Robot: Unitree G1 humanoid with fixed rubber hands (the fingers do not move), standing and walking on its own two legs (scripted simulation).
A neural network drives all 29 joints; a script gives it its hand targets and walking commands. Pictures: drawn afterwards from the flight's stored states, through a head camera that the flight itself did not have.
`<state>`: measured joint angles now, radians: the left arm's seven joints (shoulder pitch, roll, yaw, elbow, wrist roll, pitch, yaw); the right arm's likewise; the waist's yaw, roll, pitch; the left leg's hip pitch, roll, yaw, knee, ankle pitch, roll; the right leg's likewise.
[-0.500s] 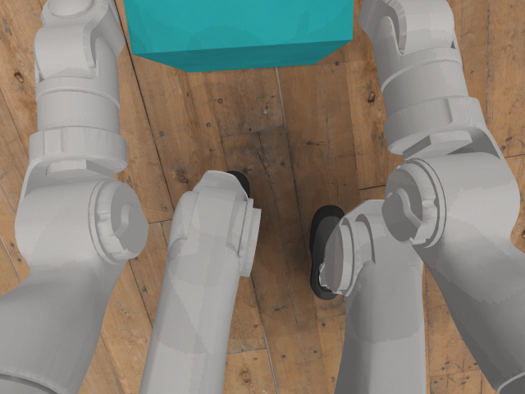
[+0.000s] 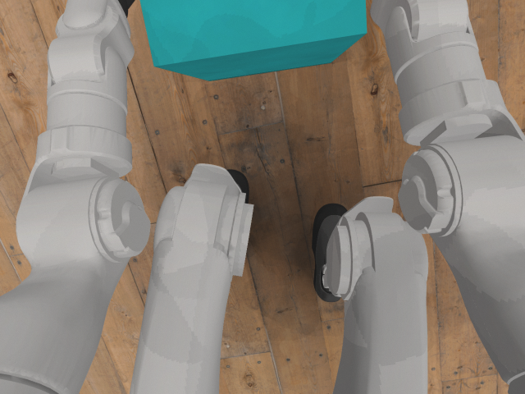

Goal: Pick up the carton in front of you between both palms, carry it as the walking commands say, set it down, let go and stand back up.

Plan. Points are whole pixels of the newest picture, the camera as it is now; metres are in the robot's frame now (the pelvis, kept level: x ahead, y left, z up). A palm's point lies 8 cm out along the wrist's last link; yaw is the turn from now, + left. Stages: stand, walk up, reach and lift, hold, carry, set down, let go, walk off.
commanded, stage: set down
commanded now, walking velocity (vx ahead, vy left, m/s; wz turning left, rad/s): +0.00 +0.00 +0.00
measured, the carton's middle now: out of the picture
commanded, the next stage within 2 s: let go in 1.94 s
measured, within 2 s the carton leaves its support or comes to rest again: neither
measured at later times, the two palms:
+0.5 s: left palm out of the picture +0.49 +0.27 -0.18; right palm out of the picture +0.58 -0.03 -0.17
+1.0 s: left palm out of the picture +0.51 +0.32 -0.14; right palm out of the picture +0.60 -0.04 -0.16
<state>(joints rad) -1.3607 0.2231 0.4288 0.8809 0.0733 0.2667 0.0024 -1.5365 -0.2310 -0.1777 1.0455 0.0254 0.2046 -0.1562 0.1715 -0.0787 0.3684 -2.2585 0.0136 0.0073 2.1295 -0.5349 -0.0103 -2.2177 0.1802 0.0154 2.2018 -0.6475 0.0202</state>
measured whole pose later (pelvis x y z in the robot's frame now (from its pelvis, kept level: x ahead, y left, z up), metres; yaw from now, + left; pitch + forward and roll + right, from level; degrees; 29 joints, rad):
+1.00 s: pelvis +0.00 +0.02 -0.01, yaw +1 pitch +34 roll +0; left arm -1.46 0.40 0.31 1.04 -0.20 0.10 0.02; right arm -1.56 -0.39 -0.01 0.99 0.13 0.18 -0.12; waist 0.18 0.03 0.44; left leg -2.23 -0.01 0.03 2.17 -0.54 0.03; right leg -2.15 0.12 0.02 2.25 -0.70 0.05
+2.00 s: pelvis +0.04 +0.01 +0.24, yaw +2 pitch +46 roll +0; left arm -1.10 0.29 0.44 0.86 -0.03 0.18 -0.07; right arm -1.22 -0.22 -0.23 0.90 -0.07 0.25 -0.09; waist 0.16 -0.05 -0.07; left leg -1.68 -0.04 -0.03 1.21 -0.33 -0.01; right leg -1.63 0.09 0.05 1.26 -0.44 0.00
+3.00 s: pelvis +0.14 -0.02 +0.39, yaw +5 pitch +1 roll +2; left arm 0.24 0.21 0.04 0.43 -0.02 0.07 -0.08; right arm 0.23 -0.21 -0.04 0.44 -0.02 0.06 0.03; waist 0.00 0.01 0.02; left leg -0.21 -0.03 -0.08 0.43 -0.24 -0.03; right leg -0.16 0.06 0.04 0.48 -0.34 -0.06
